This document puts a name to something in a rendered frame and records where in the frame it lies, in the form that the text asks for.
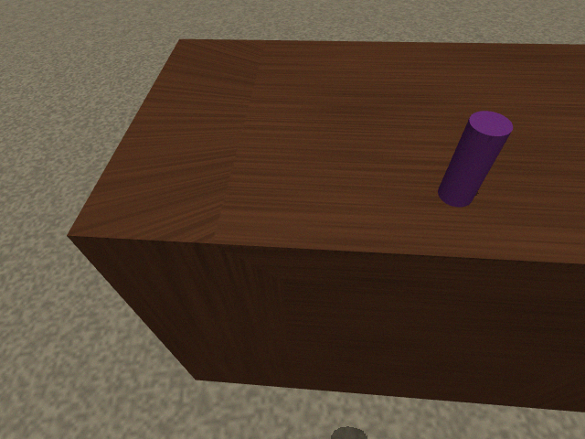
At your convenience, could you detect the can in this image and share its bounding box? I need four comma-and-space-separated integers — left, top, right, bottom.
438, 111, 513, 208

